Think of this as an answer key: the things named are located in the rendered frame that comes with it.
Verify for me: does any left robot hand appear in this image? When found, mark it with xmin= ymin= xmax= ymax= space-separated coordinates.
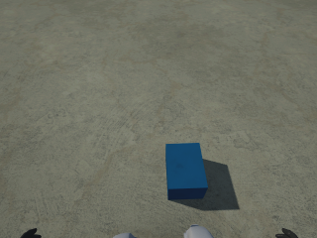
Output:
xmin=20 ymin=228 xmax=42 ymax=238

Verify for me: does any right robot hand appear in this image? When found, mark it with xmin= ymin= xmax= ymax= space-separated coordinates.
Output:
xmin=275 ymin=228 xmax=298 ymax=238

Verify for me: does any robot right thigh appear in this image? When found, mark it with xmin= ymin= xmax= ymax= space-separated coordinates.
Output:
xmin=183 ymin=226 xmax=214 ymax=238

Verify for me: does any carton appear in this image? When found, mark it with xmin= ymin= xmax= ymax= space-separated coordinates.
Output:
xmin=165 ymin=143 xmax=208 ymax=200

